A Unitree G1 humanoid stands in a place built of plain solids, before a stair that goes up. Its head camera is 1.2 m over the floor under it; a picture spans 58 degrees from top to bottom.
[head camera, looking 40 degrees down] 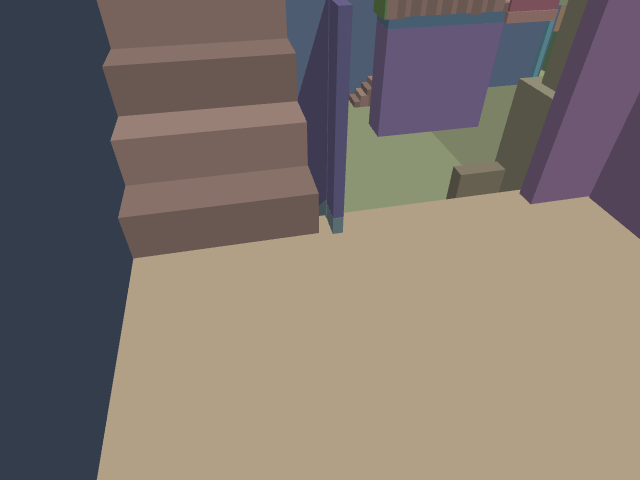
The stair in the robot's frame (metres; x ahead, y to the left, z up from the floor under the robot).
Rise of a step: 0.21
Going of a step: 0.23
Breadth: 0.78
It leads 12 degrees to the left of straight ahead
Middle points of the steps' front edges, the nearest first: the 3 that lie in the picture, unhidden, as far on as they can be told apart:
1.39 0.39 0.21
1.62 0.43 0.42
1.84 0.48 0.62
